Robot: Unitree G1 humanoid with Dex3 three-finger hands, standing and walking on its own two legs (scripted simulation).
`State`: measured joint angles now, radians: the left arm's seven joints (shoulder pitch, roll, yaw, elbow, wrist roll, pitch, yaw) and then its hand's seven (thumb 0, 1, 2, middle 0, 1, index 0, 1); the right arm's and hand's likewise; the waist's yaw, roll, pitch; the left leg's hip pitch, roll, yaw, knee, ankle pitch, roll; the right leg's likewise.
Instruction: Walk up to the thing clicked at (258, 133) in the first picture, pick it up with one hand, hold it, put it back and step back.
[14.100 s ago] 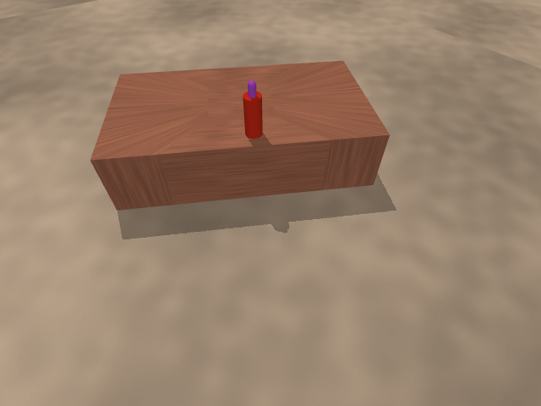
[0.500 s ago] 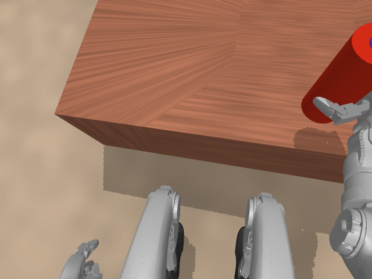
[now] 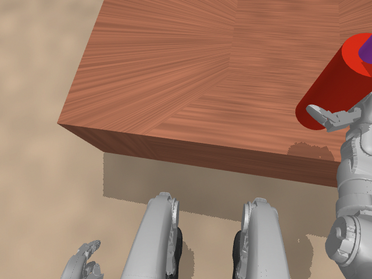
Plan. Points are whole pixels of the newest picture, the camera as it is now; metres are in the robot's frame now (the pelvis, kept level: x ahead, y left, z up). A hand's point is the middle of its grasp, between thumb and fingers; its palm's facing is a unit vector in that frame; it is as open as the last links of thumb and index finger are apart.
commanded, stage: lift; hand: right
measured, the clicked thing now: (346, 80) +0.48 -0.24 +0.05
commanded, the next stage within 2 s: hold in 1.56 s
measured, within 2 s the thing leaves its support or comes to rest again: neither
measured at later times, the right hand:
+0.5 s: hand (365, 89) +0.43 -0.23 +0.11, palm faces +0.27 +0.96 -0.03, open 11.2 cm
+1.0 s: hand out of the picture +0.40 -0.21 +0.19, palm faces +0.27 +0.96 -0.02, open 11.2 cm
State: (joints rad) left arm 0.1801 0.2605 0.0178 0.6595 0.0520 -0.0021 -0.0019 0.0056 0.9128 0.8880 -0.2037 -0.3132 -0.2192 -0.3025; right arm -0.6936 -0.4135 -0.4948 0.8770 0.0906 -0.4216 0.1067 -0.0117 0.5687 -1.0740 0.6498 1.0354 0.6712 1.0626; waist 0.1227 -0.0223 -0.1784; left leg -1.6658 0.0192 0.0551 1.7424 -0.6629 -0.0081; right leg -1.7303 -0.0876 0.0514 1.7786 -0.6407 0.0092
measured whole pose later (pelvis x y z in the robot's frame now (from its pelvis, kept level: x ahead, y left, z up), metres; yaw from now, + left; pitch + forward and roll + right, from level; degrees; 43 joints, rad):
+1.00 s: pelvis +0.04 -0.01 +0.17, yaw -2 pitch +16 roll +2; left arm 0.23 0.21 0.02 0.69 0.03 -0.06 0.04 0.01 0.88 0.92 -0.19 -0.30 -0.19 -0.31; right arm -0.24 -0.20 -0.22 0.53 0.13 -0.39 -0.05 -0.01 0.58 -1.08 0.66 1.03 0.68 1.05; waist 0.05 -0.01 -0.09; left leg -0.85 0.02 0.04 1.06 -0.48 -0.02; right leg -0.90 -0.08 -0.01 1.10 -0.48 0.01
